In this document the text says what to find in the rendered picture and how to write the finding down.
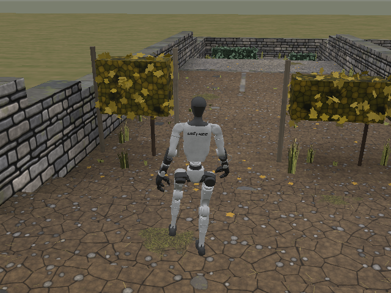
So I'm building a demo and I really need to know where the robot left foot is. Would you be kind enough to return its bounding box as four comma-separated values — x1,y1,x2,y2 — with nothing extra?
169,224,177,236

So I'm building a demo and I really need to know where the robot right hand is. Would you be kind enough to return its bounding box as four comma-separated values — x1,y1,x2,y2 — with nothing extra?
215,166,229,178

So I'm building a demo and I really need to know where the right robot forearm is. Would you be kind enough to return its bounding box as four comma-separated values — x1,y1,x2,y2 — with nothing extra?
219,148,228,168

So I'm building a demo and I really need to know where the left robot forearm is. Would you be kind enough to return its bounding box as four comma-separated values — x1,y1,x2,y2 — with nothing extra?
158,147,173,177

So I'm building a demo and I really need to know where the robot left thigh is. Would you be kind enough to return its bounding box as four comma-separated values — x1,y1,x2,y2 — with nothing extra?
174,168,187,201

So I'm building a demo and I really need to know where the robot right upper arm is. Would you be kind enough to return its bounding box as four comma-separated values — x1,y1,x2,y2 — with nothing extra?
210,123,225,157

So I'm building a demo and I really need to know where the robot left upper arm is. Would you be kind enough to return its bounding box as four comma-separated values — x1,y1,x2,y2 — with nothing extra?
168,123,185,157

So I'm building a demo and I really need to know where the robot left hand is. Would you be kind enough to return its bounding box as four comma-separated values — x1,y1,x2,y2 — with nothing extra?
156,175,170,192

